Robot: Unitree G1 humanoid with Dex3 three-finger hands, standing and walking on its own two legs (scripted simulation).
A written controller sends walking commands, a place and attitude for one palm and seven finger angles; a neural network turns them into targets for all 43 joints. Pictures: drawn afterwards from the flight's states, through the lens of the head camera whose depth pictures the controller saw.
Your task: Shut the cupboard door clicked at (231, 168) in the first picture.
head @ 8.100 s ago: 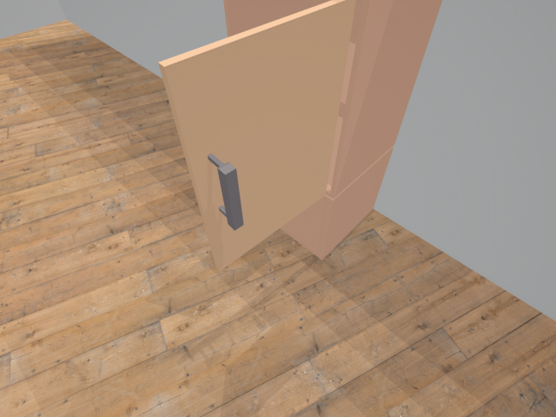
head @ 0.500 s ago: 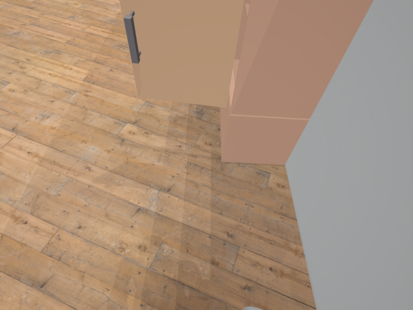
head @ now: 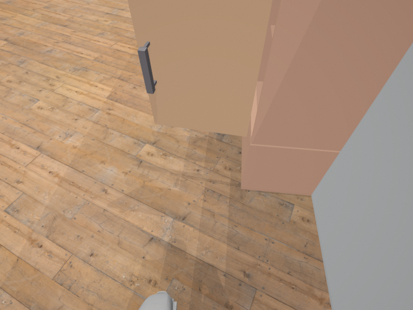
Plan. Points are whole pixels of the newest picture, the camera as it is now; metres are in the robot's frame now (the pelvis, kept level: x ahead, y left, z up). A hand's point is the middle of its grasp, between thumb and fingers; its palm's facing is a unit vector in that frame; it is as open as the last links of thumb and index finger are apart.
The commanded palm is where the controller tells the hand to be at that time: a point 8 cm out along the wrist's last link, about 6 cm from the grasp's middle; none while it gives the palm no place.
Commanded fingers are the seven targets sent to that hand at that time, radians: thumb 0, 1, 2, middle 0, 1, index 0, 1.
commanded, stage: take the last steps up to it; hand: left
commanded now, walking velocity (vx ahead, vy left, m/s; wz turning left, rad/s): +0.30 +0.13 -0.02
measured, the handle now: (149, 68) +0.87 +0.28 -0.04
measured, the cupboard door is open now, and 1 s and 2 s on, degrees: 85 85 85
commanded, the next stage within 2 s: come to a stop and stand still in 0.70 s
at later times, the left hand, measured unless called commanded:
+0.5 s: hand (127, 236) +0.30 +0.23 -0.17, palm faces -0.01 -0.98 -0.22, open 7.4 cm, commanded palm none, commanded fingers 0.00 0.90 0.90 -0.20 -0.30 -0.20 -0.30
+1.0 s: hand (117, 223) +0.35 +0.28 -0.20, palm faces +0.02 -0.98 -0.19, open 7.4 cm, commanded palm none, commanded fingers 0.00 0.90 0.90 -0.20 -0.30 -0.20 -0.30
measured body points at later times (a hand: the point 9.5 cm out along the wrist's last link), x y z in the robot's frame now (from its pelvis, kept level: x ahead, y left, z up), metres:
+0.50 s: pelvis +0.20 +0.05 -0.02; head +0.22 +0.03 +0.43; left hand +0.30 +0.28 -0.15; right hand +0.18 -0.19 -0.19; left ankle +0.15 +0.17 -0.75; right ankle +0.25 -0.04 -0.75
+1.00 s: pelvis +0.36 +0.10 -0.02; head +0.40 +0.12 +0.43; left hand +0.35 +0.33 -0.19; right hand +0.45 -0.12 -0.16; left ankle +0.44 +0.20 -0.75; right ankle +0.27 -0.02 -0.71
